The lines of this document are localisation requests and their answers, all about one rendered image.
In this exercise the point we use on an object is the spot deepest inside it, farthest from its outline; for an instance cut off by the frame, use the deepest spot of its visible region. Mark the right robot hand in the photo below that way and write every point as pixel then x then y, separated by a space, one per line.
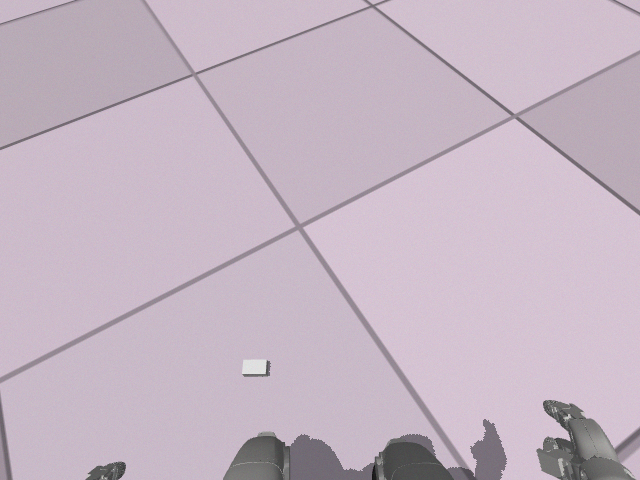
pixel 561 458

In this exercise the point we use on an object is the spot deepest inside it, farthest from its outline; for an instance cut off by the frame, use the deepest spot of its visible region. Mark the small box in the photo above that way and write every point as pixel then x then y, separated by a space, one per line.
pixel 255 368

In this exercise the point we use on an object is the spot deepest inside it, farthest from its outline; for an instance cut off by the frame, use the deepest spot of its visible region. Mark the right robot arm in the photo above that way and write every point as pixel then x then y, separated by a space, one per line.
pixel 604 469

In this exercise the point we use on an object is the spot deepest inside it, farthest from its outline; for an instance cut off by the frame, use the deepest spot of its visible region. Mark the left robot hand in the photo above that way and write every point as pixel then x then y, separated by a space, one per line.
pixel 113 471

